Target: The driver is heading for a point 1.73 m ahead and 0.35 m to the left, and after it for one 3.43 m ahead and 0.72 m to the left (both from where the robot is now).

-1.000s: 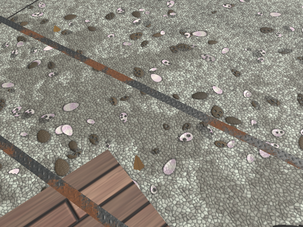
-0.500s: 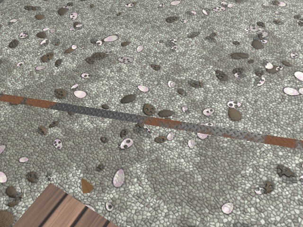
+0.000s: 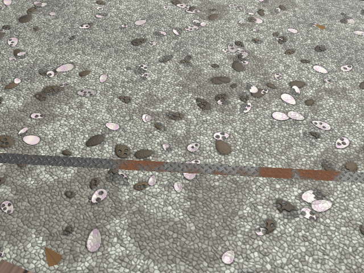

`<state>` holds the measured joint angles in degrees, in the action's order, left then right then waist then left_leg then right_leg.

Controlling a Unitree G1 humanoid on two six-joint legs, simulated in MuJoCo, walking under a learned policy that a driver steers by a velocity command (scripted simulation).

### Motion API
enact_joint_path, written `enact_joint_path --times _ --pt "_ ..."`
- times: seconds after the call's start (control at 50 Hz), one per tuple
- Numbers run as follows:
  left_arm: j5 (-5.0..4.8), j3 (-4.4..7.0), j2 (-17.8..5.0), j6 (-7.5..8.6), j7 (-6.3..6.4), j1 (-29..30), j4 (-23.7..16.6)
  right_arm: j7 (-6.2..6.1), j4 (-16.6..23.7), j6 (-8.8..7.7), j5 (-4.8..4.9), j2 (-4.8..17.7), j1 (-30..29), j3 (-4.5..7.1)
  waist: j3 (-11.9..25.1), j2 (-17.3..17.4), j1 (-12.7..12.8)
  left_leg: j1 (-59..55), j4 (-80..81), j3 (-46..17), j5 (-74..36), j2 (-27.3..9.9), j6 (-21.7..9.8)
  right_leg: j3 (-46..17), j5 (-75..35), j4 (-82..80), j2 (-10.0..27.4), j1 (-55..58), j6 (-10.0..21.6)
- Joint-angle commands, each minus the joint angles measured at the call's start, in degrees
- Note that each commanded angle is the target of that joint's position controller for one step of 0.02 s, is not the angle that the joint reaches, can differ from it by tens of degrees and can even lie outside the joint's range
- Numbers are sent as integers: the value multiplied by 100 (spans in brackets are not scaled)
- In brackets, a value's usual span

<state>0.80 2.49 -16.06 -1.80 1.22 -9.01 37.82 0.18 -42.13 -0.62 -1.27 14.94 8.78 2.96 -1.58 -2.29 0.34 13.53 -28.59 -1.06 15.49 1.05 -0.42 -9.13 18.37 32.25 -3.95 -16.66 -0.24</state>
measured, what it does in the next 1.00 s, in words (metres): stands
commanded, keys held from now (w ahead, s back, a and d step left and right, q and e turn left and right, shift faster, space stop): no key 1.00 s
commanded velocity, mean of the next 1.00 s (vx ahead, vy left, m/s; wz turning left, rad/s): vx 0.00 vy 0.00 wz -0.04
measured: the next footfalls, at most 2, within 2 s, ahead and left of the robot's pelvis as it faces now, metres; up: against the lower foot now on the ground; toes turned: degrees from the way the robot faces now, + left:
right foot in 1.38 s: +0.13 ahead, -0.13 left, +0.00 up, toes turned -1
left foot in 1.88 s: +0.49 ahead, +0.09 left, +0.00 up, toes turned +7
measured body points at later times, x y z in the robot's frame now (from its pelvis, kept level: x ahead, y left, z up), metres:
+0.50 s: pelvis +0.01 +0.01 +0.00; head +0.02 +0.01 +0.45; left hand +0.12 +0.27 -0.12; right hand +0.14 -0.25 -0.11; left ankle +0.00 +0.12 -0.74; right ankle +0.02 -0.12 -0.74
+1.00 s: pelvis +0.01 +0.02 +0.00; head +0.02 +0.03 +0.45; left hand +0.07 +0.29 -0.14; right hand +0.08 -0.24 -0.13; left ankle +0.00 +0.12 -0.74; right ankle +0.02 -0.12 -0.74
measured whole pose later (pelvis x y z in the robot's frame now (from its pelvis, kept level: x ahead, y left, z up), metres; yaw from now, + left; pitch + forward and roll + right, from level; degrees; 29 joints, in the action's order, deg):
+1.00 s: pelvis +0.01 +0.02 +0.00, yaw +0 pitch -2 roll +0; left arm 0.2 2.7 -13.6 -1.2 2.9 -11.9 57.6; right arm -0.6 -54.4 -1.5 -0.2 14.4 12.9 -0.1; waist -2.3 0.0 -0.4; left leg 9.0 -26.9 -0.5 16.0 2.0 -2.0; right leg -7.9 13.8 26.0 -1.2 -10.4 -2.1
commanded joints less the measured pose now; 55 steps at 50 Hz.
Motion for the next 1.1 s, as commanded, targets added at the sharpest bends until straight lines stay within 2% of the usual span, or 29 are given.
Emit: enact_joint_path --times 0.02,0.06,0.1,0.18,0.24,0.56,0.82,1.06,1.08,1.1 --pt "50 220 -644 36 39 61 -317 -11 417 -145 43 795 -413 126 409 1192 95 -250 901 -1262 -1212 -1161 -694 1 -468 -315 330 268 -134" --pt "48 183 -530 -3 -7 44 -280 -21 358 -171 31 729 -294 69 358 1042 79 18 876 -994 -623 -925 -404 -35 -931 -527 416 632 -65" --pt "4 204 -573 15 -35 -56 -169 -7 377 -169 14 696 -255 37 220 698 28 57 786 -677 -164 -667 -217 -50 -1000 -514 407 553 96" --pt "16 200 -524 83 -16 -104 -4 -20 342 -159 58 650 -119 -3 247 246 -57 -93 520 -477 -436 -526 -202 -162 -1344 -626 478 508 104" --pt "0 195 -497 110 5 -155 93 -20 295 -136 60 608 -54 -30 283 104 -82 -158 423 -390 -529 -455 -186 -191 -1427 -635 490 518 97" --pt "-25 173 -427 105 127 -313 644 -38 -196 -142 81 572 145 -103 167 227 -48 -61 510 -313 -591 -348 -130 -150 -1619 -642 479 748 62" --pt "-45 165 -392 100 171 -322 1388 -78 -755 -153 98 612 353 -147 37 241 -61 -89 731 -363 -538 -340 -191 -29 -1579 -785 433 829 -35" --pt "-59 107 -373 124 194 -372 2004 -104 -1132 -130 109 609 530 -191 -29 270 -73 -178 844 -395 -613 -328 -247 81 -1478 -898 422 756 -91" --pt "-61 84 -302 119 197 -457 2080 -114 -1197 -120 107 589 616 -198 93 331 -71 -235 944 -406 11 -305 -269 192 -1014 -866 336 784 -88" --pt "-84 74 -269 118 202 -447 2111 -134 -1226 -100 132 673 645 -170 3 459 -102 -197 1098 -531 1006 -325 -359 376 -337 -671 184 603 -69"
